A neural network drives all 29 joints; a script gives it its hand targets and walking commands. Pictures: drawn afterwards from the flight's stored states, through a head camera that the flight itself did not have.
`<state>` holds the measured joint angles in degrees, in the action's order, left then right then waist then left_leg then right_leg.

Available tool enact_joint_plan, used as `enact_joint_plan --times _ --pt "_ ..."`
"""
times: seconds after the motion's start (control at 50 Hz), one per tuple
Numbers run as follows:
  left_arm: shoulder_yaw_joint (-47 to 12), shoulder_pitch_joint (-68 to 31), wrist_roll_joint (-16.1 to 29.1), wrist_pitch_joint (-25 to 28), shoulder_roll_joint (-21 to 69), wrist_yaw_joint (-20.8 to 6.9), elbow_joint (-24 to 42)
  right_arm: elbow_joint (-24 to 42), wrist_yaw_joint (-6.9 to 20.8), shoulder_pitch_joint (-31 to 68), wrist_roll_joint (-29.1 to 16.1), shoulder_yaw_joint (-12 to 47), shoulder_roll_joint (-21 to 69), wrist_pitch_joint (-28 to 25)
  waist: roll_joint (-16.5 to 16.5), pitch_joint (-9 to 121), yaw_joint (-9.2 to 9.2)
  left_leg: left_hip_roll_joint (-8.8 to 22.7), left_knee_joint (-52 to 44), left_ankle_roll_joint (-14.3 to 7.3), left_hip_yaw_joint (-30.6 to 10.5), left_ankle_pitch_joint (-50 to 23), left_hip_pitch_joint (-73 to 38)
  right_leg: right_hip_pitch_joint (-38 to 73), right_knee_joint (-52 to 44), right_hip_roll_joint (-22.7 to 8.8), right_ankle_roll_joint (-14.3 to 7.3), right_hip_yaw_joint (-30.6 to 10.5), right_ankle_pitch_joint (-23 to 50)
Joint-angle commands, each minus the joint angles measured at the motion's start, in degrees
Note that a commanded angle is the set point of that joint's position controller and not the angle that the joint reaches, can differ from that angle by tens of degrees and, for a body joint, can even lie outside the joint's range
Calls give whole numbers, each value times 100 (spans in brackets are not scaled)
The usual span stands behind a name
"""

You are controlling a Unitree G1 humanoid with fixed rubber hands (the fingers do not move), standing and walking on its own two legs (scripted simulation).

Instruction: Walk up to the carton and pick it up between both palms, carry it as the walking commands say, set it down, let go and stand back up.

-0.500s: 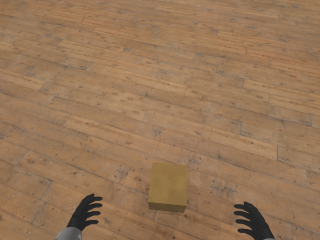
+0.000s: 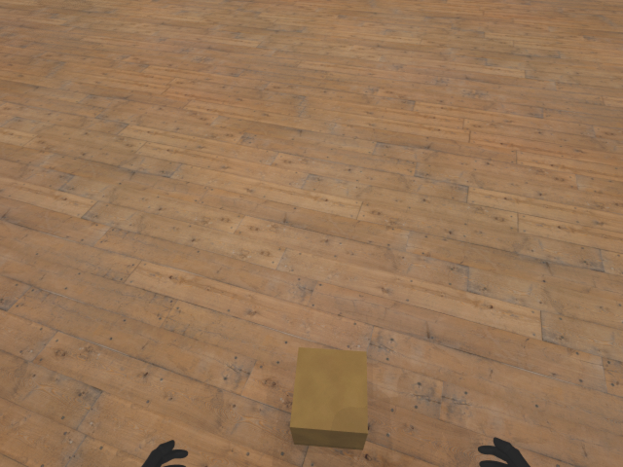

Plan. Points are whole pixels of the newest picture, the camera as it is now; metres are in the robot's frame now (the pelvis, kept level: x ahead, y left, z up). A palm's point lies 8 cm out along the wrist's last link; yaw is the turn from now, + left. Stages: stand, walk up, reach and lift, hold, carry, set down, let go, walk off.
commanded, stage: stand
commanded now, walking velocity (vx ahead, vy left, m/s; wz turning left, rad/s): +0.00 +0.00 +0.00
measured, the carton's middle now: (330, 398) +0.43 +0.00 -0.68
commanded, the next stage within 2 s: none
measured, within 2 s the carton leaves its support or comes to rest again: neither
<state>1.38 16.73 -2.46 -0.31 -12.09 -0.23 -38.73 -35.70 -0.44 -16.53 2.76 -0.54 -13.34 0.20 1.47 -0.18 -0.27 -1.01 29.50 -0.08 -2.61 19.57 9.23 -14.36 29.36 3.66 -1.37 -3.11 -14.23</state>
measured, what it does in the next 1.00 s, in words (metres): stands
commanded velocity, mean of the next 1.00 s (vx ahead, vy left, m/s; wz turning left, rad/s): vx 0.00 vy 0.00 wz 0.00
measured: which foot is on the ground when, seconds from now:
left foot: down 0.00-1.00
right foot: down 0.00-1.00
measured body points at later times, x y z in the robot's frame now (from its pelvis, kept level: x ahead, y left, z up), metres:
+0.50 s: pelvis +0.05 +0.01 +0.00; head +0.05 +0.00 +0.45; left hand +0.09 +0.24 -0.15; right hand +0.05 -0.23 -0.15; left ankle -0.04 +0.12 -0.74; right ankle +0.02 -0.10 -0.74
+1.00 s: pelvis +0.04 +0.01 +0.00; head +0.04 +0.01 +0.45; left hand +0.02 +0.22 -0.16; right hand +0.00 -0.20 -0.16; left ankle -0.04 +0.12 -0.74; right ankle +0.02 -0.10 -0.74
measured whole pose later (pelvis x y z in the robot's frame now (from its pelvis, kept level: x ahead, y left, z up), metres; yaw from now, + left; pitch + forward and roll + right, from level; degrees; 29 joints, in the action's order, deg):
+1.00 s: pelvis +0.04 +0.01 +0.00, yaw +0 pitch +0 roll -1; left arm -0.5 17.7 -0.7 -0.2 -6.7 2.9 -68.0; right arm -64.2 -3.3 -21.6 0.9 0.9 -7.5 -1.0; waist 1.1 1.5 0.0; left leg -1.6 25.5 -1.6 -2.1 21.1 4.5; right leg -10.6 27.4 3.0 -0.9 -3.8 -16.9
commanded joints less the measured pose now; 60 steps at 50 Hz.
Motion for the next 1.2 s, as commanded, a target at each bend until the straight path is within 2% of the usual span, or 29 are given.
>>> enact_joint_plan --times 0.0,0.04,0.06,0.08,0.14,0.2,0.22,0.3,0.34,0.36,0.4,0.42,0.44,0.48,0.6,0.62,0.68,0.7,0.72,0.76,0.88,0.94,0.96,0.98,1.04,1.06,1.08,1.12,1.18 --pt "241 -190 -6 344 -706 15 178 93 -51 -111 -81 -199 -550 -389 35 280 15 448 -585 59 -348 -196 437 129 -458 -650 79 -688 27" --pt "214 -229 11 379 -645 39 -34 -71 -74 -206 -93 -201 -537 -428 -167 351 30 482 -603 16 -419 -536 499 302 -304 -674 34 -670 515" --pt "228 -151 31 376 -678 57 -112 -122 -87 -188 -94 -214 -596 -432 -20 296 -51 498 -598 -3 -423 -677 430 186 -321 -659 14 -693 585" --pt "211 -115 27 387 -670 74 -251 -219 -96 -293 -111 -241 -625 -441 -118 341 5 491 -500 -29 -414 -847 316 188 -285 -685 -7 -690 910" --pt "214 -105 71 349 -744 117 -508 -468 -116 -541 -132 -247 -676 -447 -225 224 27 535 -513 -52 -455 -1120 301 135 -281 -671 -24 -636 1042" --pt "163 132 89 331 -697 140 -825 -762 -149 -765 -143 -212 -614 -404 -54 268 -27 530 -425 -62 -422 -1499 233 233 -216 -674 -50 -633 1291" --pt "149 53 103 331 -659 155 -879 -863 -153 -878 -165 -175 -527 -383 -29 242 29 529 -418 -45 -397 -1640 236 266 -210 -677 -70 -623 1465" --pt "67 208 113 268 -521 197 -1255 -1199 -195 -1026 -166 -155 -544 -346 -204 218 -2 538 -378 -67 -348 -1748 244 413 -179 -679 -96 -586 1833" --pt "64 243 137 260 -544 217 -1418 -1347 -222 -1071 -202 -128 -503 -338 -147 260 -16 559 -392 -62 -351 -2026 163 436 -154 -677 -103 -537 1960" --pt "45 185 141 252 -511 218 -1478 -1434 -221 -1114 -202 -105 -456 -345 26 189 -20 546 -385 -62 -334 -2183 167 401 -136 -675 -128 -544 2018" --pt "33 207 149 230 -519 227 -1630 -1596 -232 -1203 -192 -61 -360 -303 -52 106 27 575 -367 -84 -326 -2248 105 338 -159 -691 -132 -531 2108" --pt "24 249 148 204 -499 235 -1715 -1668 -231 -1181 -186 -76 -397 -296 56 112 -5 558 -378 -77 -291 -2153 133 409 -184 -698 -117 -556 2028" --pt "-12 318 151 203 -420 245 -1803 -1699 -244 -1184 -195 -59 -350 -278 -58 193 27 565 -356 -89 -297 -2157 24 435 -176 -699 -111 -535 2181" --pt "-25 197 132 179 -425 262 -1893 -1808 -248 -1154 -213 -48 -363 -262 -175 64 22 571 -433 -90 -302 -2149 112 397 -186 -677 -140 -518 2140" --pt "-21 322 162 131 -340 296 -2252 -2164 -269 -1165 -220 39 -134 -244 96 68 14 570 -408 -92 -256 -2383 -87 375 -201 -684 -143 -467 2185" --pt "-40 337 173 125 -258 294 -2318 -2202 -285 -1183 -210 47 -102 -235 -29 67 7 581 -443 -98 -282 -2412 -52 440 -203 -680 -131 -449 2119" --pt "-75 342 159 113 -191 314 -2455 -2330 -299 -1120 -195 35 -119 -213 5 -60 12 555 -484 -124 -258 -2168 -98 372 -296 -695 -125 -508 2058" --pt "-70 374 167 99 -219 316 -2524 -2402 -311 -1175 -202 25 -156 -211 -119 -31 30 547 -507 -119 -287 -2082 -51 477 -300 -691 -126 -496 2039" --pt "-88 326 171 107 -150 309 -2516 -2416 -317 -1139 -211 37 -118 -202 -46 -98 33 549 -521 -135 -283 -2101 -25 438 -318 -696 -132 -506 2042" --pt "-101 354 169 107 -117 316 -2594 -2523 -314 -1120 -209 49 -49 -195 -185 -75 24 557 -548 -138 -287 -2086 -111 458 -318 -688 -133 -497 2016" --pt "-104 420 167 52 -65 342 -2774 -2735 -321 -1082 -187 71 65 -158 33 -346 37 534 -679 -161 -313 -1898 -111 297 -427 -668 -107 -505 1629" --pt "-114 424 175 50 -3 341 -2857 -2795 -324 -1037 -197 61 65 -154 -89 -419 57 522 -729 -194 -318 -1860 -111 295 -464 -652 -86 -497 1503" --pt "-125 429 168 52 23 336 -2865 -2876 -312 -1117 -192 64 115 -151 46 -353 69 522 -751 -187 -310 -1891 -162 314 -461 -657 -92 -490 1412" --pt "-112 455 181 51 26 342 -2880 -2869 -323 -1025 -174 60 97 -152 -25 -337 23 516 -737 -218 -346 -1831 -140 315 -496 -655 -79 -478 1353" --pt "-131 443 187 44 45 339 -2944 -2960 -325 -1069 -185 69 143 -145 -126 -413 52 522 -787 -210 -356 -1727 -124 304 -539 -647 -51 -456 1295" --pt "-130 414 169 38 96 338 -2946 -2961 -325 -994 -192 64 164 -143 -49 -428 42 512 -810 -216 -327 -1727 -143 299 -520 -660 -74 -494 1288" --pt "-128 475 186 29 111 335 -2966 -2977 -338 -978 -183 77 202 -140 -127 -487 8 502 -782 -221 -331 -1768 -129 293 -528 -646 -65 -474 1335" --pt "-118 425 175 30 47 348 -2939 -3042 -321 -1072 -187 102 293 -138 -38 -528 75 486 -825 -226 -323 -1584 -73 248 -557 -661 -83 -497 1264" --pt "-104 385 185 35 39 347 -2952 -3068 -324 -985 -179 62 163 -142 -75 -487 48 493 -851 -242 -334 -1668 -88 320 -548 -660 -65 -468 1287"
